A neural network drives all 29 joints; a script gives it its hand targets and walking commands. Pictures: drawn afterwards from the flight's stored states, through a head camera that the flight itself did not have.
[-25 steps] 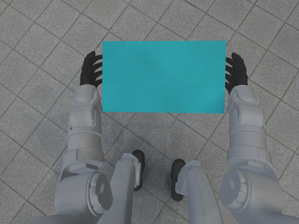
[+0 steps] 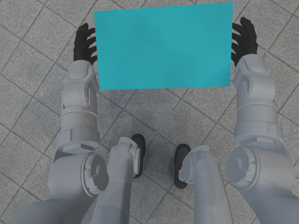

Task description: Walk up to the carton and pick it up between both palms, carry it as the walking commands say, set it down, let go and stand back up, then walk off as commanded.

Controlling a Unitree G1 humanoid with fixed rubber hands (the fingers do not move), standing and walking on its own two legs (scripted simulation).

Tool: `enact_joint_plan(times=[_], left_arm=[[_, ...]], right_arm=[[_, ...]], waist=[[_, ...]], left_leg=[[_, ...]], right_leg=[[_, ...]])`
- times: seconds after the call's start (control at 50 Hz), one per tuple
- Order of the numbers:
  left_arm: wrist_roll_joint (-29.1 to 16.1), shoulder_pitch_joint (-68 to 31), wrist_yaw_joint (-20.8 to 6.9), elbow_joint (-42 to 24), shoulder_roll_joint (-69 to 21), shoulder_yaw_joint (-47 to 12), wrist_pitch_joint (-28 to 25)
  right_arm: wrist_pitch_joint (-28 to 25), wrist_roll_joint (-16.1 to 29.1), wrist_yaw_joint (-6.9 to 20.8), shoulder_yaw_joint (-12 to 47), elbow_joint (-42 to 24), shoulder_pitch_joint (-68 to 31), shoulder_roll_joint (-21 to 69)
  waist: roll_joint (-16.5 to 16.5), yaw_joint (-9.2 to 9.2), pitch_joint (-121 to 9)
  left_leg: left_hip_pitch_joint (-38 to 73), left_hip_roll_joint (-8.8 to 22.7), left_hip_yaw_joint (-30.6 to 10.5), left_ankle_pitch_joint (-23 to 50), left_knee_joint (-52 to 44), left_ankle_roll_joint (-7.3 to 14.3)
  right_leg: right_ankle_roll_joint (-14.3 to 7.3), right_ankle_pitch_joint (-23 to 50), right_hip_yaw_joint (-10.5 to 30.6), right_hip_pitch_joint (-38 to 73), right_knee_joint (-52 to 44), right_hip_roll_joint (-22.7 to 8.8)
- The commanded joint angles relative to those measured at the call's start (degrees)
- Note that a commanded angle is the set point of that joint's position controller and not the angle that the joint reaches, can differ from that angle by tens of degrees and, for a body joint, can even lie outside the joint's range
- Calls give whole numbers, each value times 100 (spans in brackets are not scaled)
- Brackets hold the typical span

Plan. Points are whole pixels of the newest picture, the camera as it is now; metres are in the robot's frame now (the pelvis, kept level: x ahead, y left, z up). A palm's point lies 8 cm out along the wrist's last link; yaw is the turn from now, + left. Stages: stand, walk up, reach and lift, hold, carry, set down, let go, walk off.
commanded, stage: set down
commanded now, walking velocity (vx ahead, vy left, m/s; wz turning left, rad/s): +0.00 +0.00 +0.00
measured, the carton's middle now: (162, 58) +0.52 +0.03 -0.22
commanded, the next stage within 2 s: none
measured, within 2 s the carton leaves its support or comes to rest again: rests again in 1.20 s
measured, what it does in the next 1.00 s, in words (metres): lowers itself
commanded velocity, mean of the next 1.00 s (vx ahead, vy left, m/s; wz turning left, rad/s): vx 0.00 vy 0.00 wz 0.00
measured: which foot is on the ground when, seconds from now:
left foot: down 0.00-1.00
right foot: down 0.00-1.00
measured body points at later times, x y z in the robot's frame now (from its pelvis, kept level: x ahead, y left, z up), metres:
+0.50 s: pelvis -0.01 +0.00 -0.06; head +0.35 +0.02 +0.20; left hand +0.51 +0.22 -0.22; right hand +0.55 -0.15 -0.22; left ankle +0.11 +0.11 -0.52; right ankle +0.09 -0.11 -0.52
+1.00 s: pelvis -0.01 +0.00 -0.12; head +0.38 +0.02 +0.10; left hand +0.53 +0.22 -0.31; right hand +0.57 -0.15 -0.31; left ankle +0.11 +0.11 -0.52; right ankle +0.09 -0.11 -0.52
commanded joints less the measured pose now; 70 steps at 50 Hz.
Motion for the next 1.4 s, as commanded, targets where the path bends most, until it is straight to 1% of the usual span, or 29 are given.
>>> enact_joint_plan(times=[0.0, 0.02, 0.08, 0.2, 0.22, 0.24, 0.32, 0.4, 0.42, 0.44, 0.46, 0.5, 0.6, 0.62, 0.72, 0.74, 0.76, 0.78, 0.82, 0.84, 0.86, 0.88, 0.96, 1.04, 1.1, 1.16, 1.2, 1.24, 1.38], left_arm=[[-1023, -3607, -2168, 87, -3947, -2657, -96], [-1161, -3735, -2153, 320, -4285, -2817, -35], [-1064, -3539, -2188, 481, -4197, -2635, -34], [-1117, -3981, -2025, 388, -4105, -2668, -70], [-1101, -4063, -2009, 501, -3772, -2636, -109], [-1026, -4118, -1998, 408, -3759, -2544, -47], [-1364, -4465, -1934, 202, -3703, -2933, -87], [-1376, -4790, -1890, 78, -3393, -2968, -139], [-1251, -4293, -1904, 668, -3779, -2881, -48], [-1475, -4691, -1842, -50, -3679, -3087, -155], [-1424, -4802, -1818, 158, -3704, -2987, -90], [-1554, -5090, -1809, -176, -3368, -3082, -244], [-1273, -4617, -1788, 893, -3252, -2867, -29], [-1319, -4425, -1790, 995, -3533, -2745, -66], [-1441, -5285, -1689, 115, -3198, -2670, -247], [-1511, -5267, -1676, 496, -3154, -2914, -228], [-1354, -5005, -1661, 722, -2993, -2763, -241], [-1656, -5334, -1660, 320, -3149, -2960, -250], [-1563, -5328, -1630, 738, -2909, -2971, -245], [-1732, -5687, -1633, -41, -2922, -3055, -336], [-1656, -5395, -1619, 614, -2926, -3024, -296], [-1660, -5389, -1574, 810, -2745, -2929, -325], [-1593, -5424, -1503, 836, -2562, -2963, -325], [-1747, -5463, -1463, 616, -2297, -2808, -411], [-1971, -5769, -1393, 777, -2322, -3023, -424], [-1932, -5640, -1409, 840, -2150, -2829, -458], [-2112, -6257, -1412, 258, -2384, -2997, -444], [-1954, -5697, -1497, 1002, -2648, -3049, -330], [-1736, -5651, -1484, 1220, -2613, -2697, -296]], right_arm=[[-77, 858, 1820, 3084, 450, -3762, 4841], [-118, 813, 1811, 2926, 263, -3863, 4470], [-79, 1011, 1712, 3173, 374, -3982, 4791], [-133, 964, 1713, 3054, 67, -4547, 4267], [-195, 1084, 1712, 3132, 95, -4573, 4292], [-167, 1037, 1707, 2832, 397, -4351, 4198], [-161, 1243, 1652, 3291, 20, -4816, 4245], [-150, 1069, 1661, 3030, 567, -4432, 4037], [-165, 1139, 1665, 3009, 586, -4617, 3968], [-218, 1325, 1602, 3350, -108, -4840, 4224], [-252, 1266, 1632, 3104, 141, -5005, 3771], [-224, 1442, 1573, 3437, 161, -5026, 4012], [-199, 1360, 1590, 3137, 361, -5074, 3558], [-254, 1213, 1510, 3089, 613, -5094, 3363], [-258, 1513, 1451, 3329, 378, -5536, 3582], [-331, 1548, 1441, 3307, 609, -5307, 3573], [-256, 1609, 1431, 3406, 661, -5155, 3625], [-327, 1640, 1373, 3372, 430, -5523, 3333], [-363, 1709, 1377, 3335, 574, -5396, 3282], [-387, 1664, 1357, 3331, 452, -5465, 3309], [-395, 1749, 1359, 3458, 578, -5589, 3089], [-385, 1520, 1344, 3135, 966, -5290, 3016], [-479, 1891, 1310, 3409, 917, -5659, 2943], [-589, 2064, 1114, 3767, 339, -6197, 2697], [-669, 2358, 993, 4015, 170, -6573, 2572], [-537, 2363, 1000, 4033, 673, -5922, 3089], [-540, 2326, 985, 3974, 418, -6434, 2909], [-472, 2093, 1068, 3664, 1205, -5850, 2998], [-557, 2288, 1261, 3757, 688, -6537, 2922]], waist=[[-374, 176, -5652], [-21, -222, -5654], [-89, 288, -5872], [-228, 18, -5794], [-127, 352, -5520], [16, 62, -5423], [-287, 158, -6527], [-133, -26, -5914], [230, 161, -5587], [-232, 72, -6618], [44, -93, -5816], [-130, 274, -6262], [155, 205, -5162], [-89, -42, -4876], [-112, 336, -5363], [-228, 73, -5080], [-294, 525, -5218], [-178, 41, -5628], [23, 270, -5153], [-129, -9, -5229], [26, 236, -4896], [-116, -7, -4399], [219, 192, -4866], [-334, 328, -5301], [90, 481, -5803], [-224, 613, -5740], [-386, 294, -6180], [-142, 165, -5214], [-182, 449, -4733]], left_leg=[[3041, -725, 46, 1454, 382, -96], [3294, -716, -95, 1298, 344, -130], [2876, -762, 180, 1413, 501, -107], [3110, -705, -55, 1275, 630, -83], [2890, -699, 46, 1381, 752, -89], [3039, -661, -21, 1410, 809, -58], [3413, -639, -126, 1409, 999, -55], [2954, -645, -32, 1317, 1181, -161], [2971, -673, -5, 1460, 1228, -135], [3188, -648, -32, 1788, 1402, -93], [3058, -619, -153, 1697, 1426, -47], [3117, -668, 47, 1635, 1586, -142], [3000, -579, -27, 1095, 1598, -59], [2689, -585, -78, 1309, 1755, -132], [2536, -595, 81, 1400, 2027, -52], [2648, -495, -169, 1500, 2098, -23], [2733, -529, 72, 1573, 2249, -59], [2910, -490, -82, 1394, 2263, -86], [2894, -460, -93, 1301, 2328, -76], [2738, -489, -80, 1477, 2361, -100], [2724, -465, -51, 1423, 2427, -120], [2790, -456, -216, 1434, 2472, -81], [3520, -391, -185, 1637, 2766, -77], [2804, -401, -94, 1702, 2973, -11], [3474, -353, -142, 2029, 3182, -38], [3160, -354, 27, 1853, 3205, -3], [3176, -359, 18, 1738, 3199, 0], [3220, -378, -74, 1573, 3160, -9], [3226, -345, -57, 1196, 3239, 43]], right_leg=[[195, 1153, 235, 1810, -152, 695], [132, 982, 68, 1380, 18, 703], [156, 1249, 351, 2203, -61, 638], [197, 746, -10, 1354, 362, 681], [155, 901, 112, 1058, 411, 703], [171, 780, 37, 777, 527, 671], [167, 752, -19, 1242, 795, 715], [152, 827, -34, 1029, 917, 729], [111, 794, 40, 813, 997, 629], [139, 1289, 42, 1532, 1104, 685], [102, 859, -15, 499, 1178, 669], [129, 1043, 88, 1341, 1193, 671], [105, 388, 61, 547, 1353, 641], [117, 513, 1, 564, 1393, 647], [160, 722, 137, 1030, 1706, 599], [92, 770, 85, 626, 1789, 656], [150, 871, 227, 836, 1775, 602], [98, 804, 140, 1020, 1893, 618], [39, 549, 161, 536, 2006, 639], [61, 857, 163, 843, 1947, 635], [50, 659, 177, 510, 2090, 593], [50, 510, 91, 179, 2138, 639], [44, 290, 119, -67, 2286, 564], [128, 946, 162, 1010, 2583, 528], [-2, 920, 275, 923, 2727, 546], [64, 1118, 323, 1419, 2740, 568], [61, 1179, 192, 1706, 2842, 588], [33, 627, 18, 915, 2840, 600], [64, 224, 36, 549, 2970, 585]])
